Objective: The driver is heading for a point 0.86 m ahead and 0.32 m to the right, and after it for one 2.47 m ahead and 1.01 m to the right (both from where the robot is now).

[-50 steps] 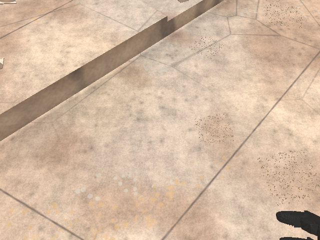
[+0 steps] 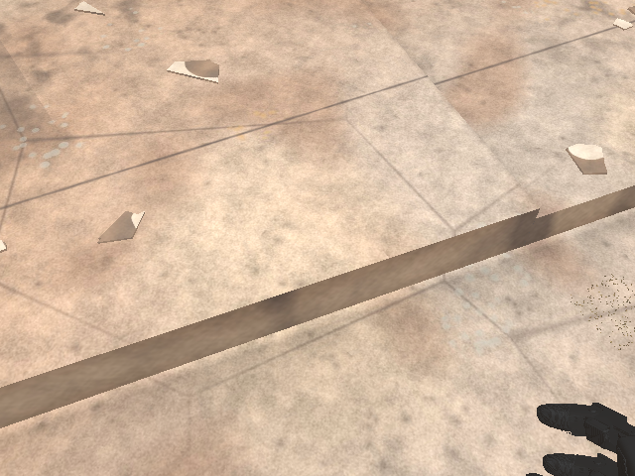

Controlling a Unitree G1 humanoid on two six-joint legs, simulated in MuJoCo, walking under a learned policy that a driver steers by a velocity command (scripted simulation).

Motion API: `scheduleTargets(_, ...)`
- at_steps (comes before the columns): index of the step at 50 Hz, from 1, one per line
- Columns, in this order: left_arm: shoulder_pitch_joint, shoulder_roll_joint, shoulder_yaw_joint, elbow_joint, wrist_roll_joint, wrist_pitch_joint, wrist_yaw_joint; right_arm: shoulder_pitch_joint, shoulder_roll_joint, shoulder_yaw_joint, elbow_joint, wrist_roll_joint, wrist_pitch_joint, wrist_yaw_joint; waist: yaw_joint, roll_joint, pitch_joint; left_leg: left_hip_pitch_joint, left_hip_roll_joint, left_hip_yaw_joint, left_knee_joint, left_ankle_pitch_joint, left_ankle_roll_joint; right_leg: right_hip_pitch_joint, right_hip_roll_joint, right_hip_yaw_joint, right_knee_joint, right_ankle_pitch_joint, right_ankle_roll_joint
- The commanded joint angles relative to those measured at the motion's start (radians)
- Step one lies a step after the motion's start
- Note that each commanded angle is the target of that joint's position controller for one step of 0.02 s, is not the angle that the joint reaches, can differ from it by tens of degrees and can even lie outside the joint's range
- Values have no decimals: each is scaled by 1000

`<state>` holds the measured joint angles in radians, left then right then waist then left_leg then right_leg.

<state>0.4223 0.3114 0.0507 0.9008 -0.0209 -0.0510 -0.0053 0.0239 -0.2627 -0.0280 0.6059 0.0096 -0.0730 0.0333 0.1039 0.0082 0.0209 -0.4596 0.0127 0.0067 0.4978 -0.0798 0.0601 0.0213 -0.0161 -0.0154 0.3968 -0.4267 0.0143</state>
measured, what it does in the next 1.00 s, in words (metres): walks ahead, turning right: right foot, then left foot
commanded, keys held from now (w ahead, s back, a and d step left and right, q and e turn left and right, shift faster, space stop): w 0.20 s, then w+e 0.38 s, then e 0.42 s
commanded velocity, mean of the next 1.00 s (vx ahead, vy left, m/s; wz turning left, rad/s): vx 0.39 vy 0.00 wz -0.33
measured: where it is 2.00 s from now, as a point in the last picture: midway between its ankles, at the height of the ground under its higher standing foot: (478, 392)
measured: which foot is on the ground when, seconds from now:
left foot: down 0.00-0.52, up 0.54-0.96, down 0.98-1.00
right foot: down 0.00-0.00, up 0.02-0.46, down 0.48-0.98, up 1.00-1.00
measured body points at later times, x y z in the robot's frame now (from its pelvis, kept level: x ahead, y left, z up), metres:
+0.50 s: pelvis +0.27 -0.01 +0.00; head +0.29 -0.03 +0.45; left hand +0.48 +0.21 -0.10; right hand +0.22 -0.28 -0.14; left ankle +0.12 +0.11 -0.72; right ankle +0.36 -0.10 -0.73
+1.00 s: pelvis +0.48 -0.04 +0.00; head +0.52 -0.05 +0.45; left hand +0.63 +0.22 -0.13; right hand +0.53 -0.35 -0.10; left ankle +0.61 +0.01 -0.73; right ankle +0.36 -0.10 -0.71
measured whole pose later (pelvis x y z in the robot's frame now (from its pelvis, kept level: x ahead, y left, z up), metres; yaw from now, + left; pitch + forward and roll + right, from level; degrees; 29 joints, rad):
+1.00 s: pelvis +0.48 -0.04 +0.00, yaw -25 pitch +0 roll -2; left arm 0.32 0.32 0.08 0.83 0.00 0.01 0.01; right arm 0.11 -0.29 -0.01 0.76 -0.03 -0.04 -0.03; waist 0.06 0.01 0.08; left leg -0.39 -0.01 -0.03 0.52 -0.12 0.03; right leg -0.16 0.18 0.19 0.66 -0.46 -0.06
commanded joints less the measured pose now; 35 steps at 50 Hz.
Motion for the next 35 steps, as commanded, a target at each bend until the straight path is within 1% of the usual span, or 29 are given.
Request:
scheduleTargets(1, 41, 4, -24, -112, 22, -32, 3, 414, -316, -104, 45, -14, 8, -19, -185, 292, -360, 868, 370, -610, -103, -174, 252, -640, 50, 2, 720, -41, -26)
scheduleTargets(2, -12, 104, -2, -100, 1, -49, -4, 417, -219, -80, 46, -4, 9, -17, -220, 201, -337, 836, 363, -709, -184, -316, 249, -758, 14, 118, 843, -146, -33)
scheduleTargets(3, -94, 147, 12, -128, -19, -60, -9, 352, -187, -65, 44, -1, 4, -16, -207, 157, -195, 723, 331, -575, -203, -280, 213, -816, -32, 107, 857, -63, -45)
scheduleTargets(4, -142, 134, 10, -135, -14, -63, -7, 294, -168, -58, 40, -6, 2, -14, -181, 94, -125, 603, 285, -466, -221, -175, 194, -789, -72, 84, 820, 25, -42)
scheduleTargets(5, -162, 125, 11, -137, 4, -61, -5, 250, -144, -52, 40, -12, 0, -10, -154, 67, -71, 501, 251, -392, -249, -72, 185, -757, -94, 79, 765, 81, -33)
scheduleTargets(6, -148, 113, 12, -134, 9, -53, -7, 224, -129, -47, 40, -20, -5, -9, -121, 82, -61, 430, 227, -343, -275, 0, 179, -699, -115, 86, 734, 120, -26)
scheduleTargets(7, -134, 93, 9, -129, 9, -44, -8, 213, -125, -47, 44, -19, -9, -8, -104, 85, -59, 386, 216, -313, -301, 39, 183, -660, -118, 84, 710, 139, -17)
scheduleTargets(8, -129, 74, 5, -126, 11, -35, -8, 212, -127, -49, 53, -12, -16, -9, -92, 80, -55, 354, 212, -281, -321, 74, 190, -644, -120, 77, 685, 149, -8)
scheduleTargets(9, -106, 38, -10, -110, 100, 5, -30, 284, -128, -43, 111, -38, -13, -15, -77, 33, -43, 286, 191, -202, -330, 181, 164, -577, -91, 17, 655, 159, -3)
scheduleTargets(10, -124, 22, -11, -124, 100, 22, -39, 293, -142, -48, 128, -37, -13, -15, -69, 61, -17, 259, 170, -156, -338, 219, 159, -580, -90, 5, 613, 191, 2)
scheduleTargets(12, -190, 23, -17, -138, 72, 32, -51, 286, -140, -48, 144, -34, -13, -11, -83, 88, 11, 243, 154, -91, -362, 174, 141, -586, -94, 8, 509, 293, -1)
scheduleTargets(14, -272, 27, -22, -155, 53, 32, -55, 300, -138, -49, 160, -34, -15, -9, -113, 84, 28, 258, 158, -56, -390, 93, 127, -572, -84, 14, 392, 382, -14)
scheduleTargets(15, -311, 30, -23, -163, 50, 30, -56, 315, -144, -51, 171, -36, -17, -11, -127, 72, 35, 276, 169, -43, -399, 69, 121, -565, -73, 16, 345, 409, -20)
scheduleTargets(18, -389, 45, -20, -191, 53, 27, -56, 366, -155, -55, 210, -40, -17, -25, -149, 52, 58, 378, 219, -22, -398, 50, 106, -579, -59, 13, 262, 411, -53)
scheduleTargets(21, -410, 55, -14, -211, 61, 22, -57, 388, -161, -57, 241, -44, -11, -39, -152, 55, 68, 500, 249, 10, -320, 175, 83, -588, -35, -21, 207, 300, -98)
scheduleTargets(22, -393, 59, -11, -210, 63, 20, -56, 386, -170, -58, 248, -45, -8, -40, -143, 59, 56, 523, 246, 34, -257, 300, 72, -551, -12, -45, 187, 247, -116)
scheduleTargets(23, -343, 64, -5, -200, 66, 17, -52, 384, -177, -57, 253, -45, -4, -40, -120, 59, 19, 533, 235, 67, -141, 484, 62, -469, 28, -76, 165, 202, -139)
scheduleTargets(24, -223, 74, 6, -164, 74, 9, -45, 385, -176, -53, 256, -41, 2, -42, -66, 36, -51, 505, 205, 115, 52, 604, 45, -311, 73, -89, 100, 213, -166)
scheduleTargets(25, -26, 138, 33, -112, 86, 2, -35, 378, -157, -41, 231, -41, 2, -46, 7, -29, -172, 343, 168, 149, 320, 469, 14, -47, -17, 59, 79, 174, -221)
scheduleTargets(26, 56, 274, 73, -113, 73, 7, -23, 410, -83, -22, 163, -26, -6, -32, -3, -275, -276, -60, -10, 178, 703, -76, -44, 247, -297, 580, -6, 107, -368)
scheduleTargets(27, 21, 241, 66, -111, 32, 14, -25, 350, -139, -37, 171, -51, -9, -35, -9, -185, -280, -212, -51, -10, 796, -421, -40, 275, -328, 766, -113, 212, -373)
scheduleTargets(28, -30, 210, 61, -110, 24, 20, -21, 290, -145, -37, 158, -46, -13, -30, -28, -101, -151, -259, 15, -53, 800, -339, -31, 178, -294, 580, -92, 275, -348)
scheduleTargets(29, -70, 157, 49, -112, 29, 21, -19, 270, -128, -30, 157, -39, -21, -26, -54, -35, -72, -229, 50, -49, 733, -270, -30, 58, -252, 477, -103, 384, -318)
scheduleTargets(30, -108, 131, 42, -117, 29, 21, -15, 262, -117, -29, 160, -40, -14, -29, -85, -19, -16, -184, 69, -43, 673, -254, -40, -35, -212, 395, -114, 549, -289)
scheduleTargets(31, -139, 111, 35, -118, 23, 18, -13, 281, -110, -26, 165, -52, 3, -33, -119, -30, -2, -119, 77, -39, 631, -251, -59, -108, -174, 323, -115, 720, -270)
scheduleTargets(32, -148, 110, 33, -121, 23, 11, -15, 296, -102, -24, 171, -56, 21, -34, -133, -44, -18, -70, 67, -29, 616, -254, -76, -143, -156, 279, -102, 878, -266)
scheduleTargets(33, -141, 118, 36, -118, 23, 4, -16, 302, -95, -23, 171, -56, 34, -35, -141, -43, -35, -55, 54, -17, 602, -248, -91, -153, -140, 247, -90, 1001, -269)
scheduleTargets(34, -137, 133, 41, -113, 23, 2, -16, 300, -88, -22, 169, -51, 42, -36, -147, -48, -44, -52, 44, -9, 576, -227, -101, -165, -125, 220, -82, 1057, -266)
scheduleTargets(35, -128, 141, 45, -110, 24, 3, -13, 281, -86, -22, 163, -46, 46, -36, -142, -55, -47, -58, 37, -3, 542, -203, -108, -171, -109, 208, -79, 1074, -260)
